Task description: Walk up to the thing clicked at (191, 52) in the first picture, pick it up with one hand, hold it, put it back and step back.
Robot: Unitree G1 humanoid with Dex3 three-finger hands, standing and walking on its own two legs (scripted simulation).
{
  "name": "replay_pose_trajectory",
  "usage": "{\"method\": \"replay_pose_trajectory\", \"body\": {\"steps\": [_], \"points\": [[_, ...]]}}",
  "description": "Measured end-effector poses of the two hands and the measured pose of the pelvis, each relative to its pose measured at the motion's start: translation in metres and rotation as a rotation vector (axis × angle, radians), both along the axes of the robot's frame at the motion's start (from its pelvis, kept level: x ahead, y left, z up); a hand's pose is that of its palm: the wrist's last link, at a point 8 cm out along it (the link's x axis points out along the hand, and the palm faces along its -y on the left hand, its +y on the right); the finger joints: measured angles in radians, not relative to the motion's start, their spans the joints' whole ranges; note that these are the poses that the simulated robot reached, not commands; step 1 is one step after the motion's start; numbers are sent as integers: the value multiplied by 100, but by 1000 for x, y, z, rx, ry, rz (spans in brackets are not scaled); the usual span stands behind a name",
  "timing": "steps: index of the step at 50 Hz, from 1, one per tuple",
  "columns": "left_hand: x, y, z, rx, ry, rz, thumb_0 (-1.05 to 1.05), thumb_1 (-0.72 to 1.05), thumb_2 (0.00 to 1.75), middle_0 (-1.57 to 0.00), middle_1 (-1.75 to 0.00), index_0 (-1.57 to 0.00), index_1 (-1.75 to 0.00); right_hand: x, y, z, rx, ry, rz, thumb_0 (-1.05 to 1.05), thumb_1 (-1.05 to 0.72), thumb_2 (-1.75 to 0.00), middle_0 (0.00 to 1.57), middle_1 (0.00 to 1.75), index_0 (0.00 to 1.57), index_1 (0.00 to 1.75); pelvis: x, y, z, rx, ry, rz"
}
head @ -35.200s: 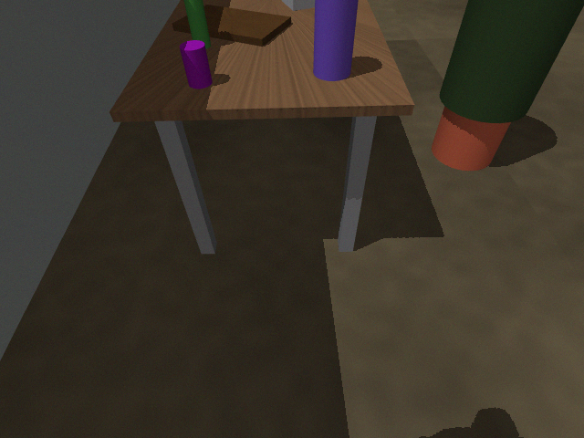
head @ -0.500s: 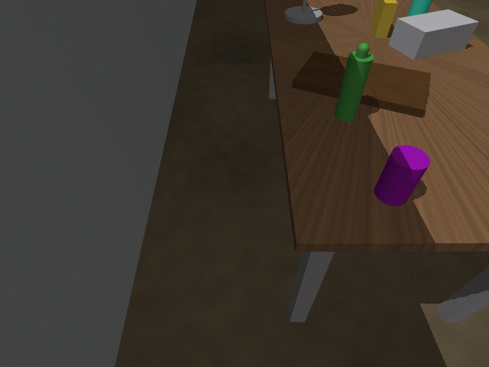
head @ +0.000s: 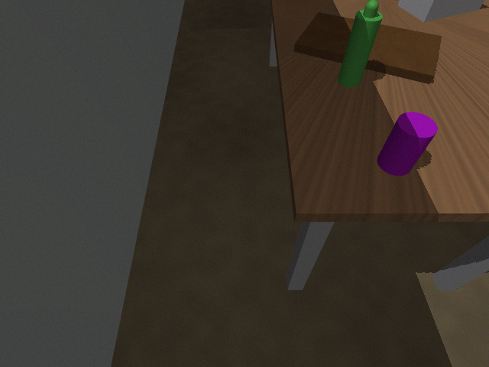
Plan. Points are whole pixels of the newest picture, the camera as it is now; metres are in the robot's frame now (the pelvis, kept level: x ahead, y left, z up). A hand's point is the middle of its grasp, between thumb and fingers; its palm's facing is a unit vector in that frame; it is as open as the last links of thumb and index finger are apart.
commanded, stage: step back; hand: right
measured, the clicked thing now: (404, 145) +0.51 -0.28 +0.04
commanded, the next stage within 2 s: none
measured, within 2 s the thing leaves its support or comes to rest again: neither
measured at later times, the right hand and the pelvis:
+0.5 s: hand out of the picture -0.02 -0.23 -0.15, palm faces +0.00 +0.90 -0.43, open 7.4 cm; pelvis -0.09 +0.04 -0.01, yaw -3 degrees
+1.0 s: hand out of the picture -0.11 -0.23 -0.16, palm faces -0.04 +0.91 -0.42, open 7.4 cm; pelvis -0.21 +0.04 -0.02, yaw -2 degrees
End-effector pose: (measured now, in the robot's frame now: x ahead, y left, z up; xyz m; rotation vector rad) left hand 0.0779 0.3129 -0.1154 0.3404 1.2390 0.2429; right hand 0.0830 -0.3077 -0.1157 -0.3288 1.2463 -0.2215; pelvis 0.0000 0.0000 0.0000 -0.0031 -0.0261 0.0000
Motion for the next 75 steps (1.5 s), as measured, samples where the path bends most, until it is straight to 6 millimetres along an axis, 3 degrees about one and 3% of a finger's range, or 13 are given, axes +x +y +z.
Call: {"method": "replay_pose_trajectory", "body": {"steps": [8,13,17,24,32,37,43,48,54,60,68,72,75], "points": [[-10,16,-7,21,-33,-47,1,90,90,-20,-30,-21,-30,-18,-3,-1,-44,-15,4,1,-90,-90,21,30,21,30,-29,15,-12,8,-2,3],[-1,35,-23,4,-94,-70,1,90,90,-20,-30,-21,-30,-50,13,-1,-92,3,26,1,-90,-90,21,30,20,30,-46,35,-24,6,9,18],[-6,39,-23,-4,-101,-67,1,90,90,-20,-30,-20,-30,-82,30,5,-83,50,17,1,-90,-90,21,30,21,30,-60,40,-17,-11,-1,9],[-39,32,-17,-25,-48,-101,1,90,90,-20,-30,-20,-30,-105,38,12,-78,6,-14,1,-90,-90,21,30,21,30,-83,42,-7,-25,12,-40],[-78,18,-14,19,-36,-133,1,90,90,-20,-30,-20,-30,-121,17,-10,-41,-82,-29,1,-90,-90,21,30,21,30,-116,26,-21,-22,-4,-88],[-104,9,4,20,-53,-130,1,90,89,-20,-30,-21,-30,-136,13,-11,-18,-88,-49,1,-90,-90,21,30,21,30,-136,23,-13,8,-4,-89],[-118,12,14,36,-124,-124,1,90,89,-21,-30,-21,-30,-164,16,-9,-32,-62,-2,1,-90,-90,21,30,21,30,-163,27,-10,16,14,-61],[-137,27,1,19,-176,-114,1,90,90,-21,-30,-21,-30,-191,26,-9,-61,-48,43,1,-90,-90,21,30,21,30,-193,37,-20,8,3,-18],[-178,33,-7,-5,-122,-80,1,90,90,-20,-30,-20,-30,-228,36,9,-61,-64,40,1,-90,-90,21,30,21,30,-225,39,-11,-6,-15,-36],[-230,30,-7,-6,-66,-85,1,90,90,-20,-30,-20,-30,-253,25,21,-81,-115,27,1,-90,-90,21,30,21,30,-260,30,-7,-18,-7,-73],[-303,6,-12,33,-14,-110,1,90,90,-20,-30,-20,-30,-297,-14,-1,-69,-180,6,1,-90,-90,21,30,21,30,-320,4,-25,-35,-21,-104],[-340,-7,2,31,-7,-94,1,90,89,-20,-30,-21,-30,-330,-20,-5,-49,-140,-27,1,-90,-90,21,30,21,30,-342,-2,-17,12,-18,-98],[-355,-10,10,44,-22,-87,1,90,89,-21,-30,-21,-30,-359,-21,-8,-39,-106,-22,1,-90,-90,21,30,21,30,-358,-3,-12,25,-9,-79]]}}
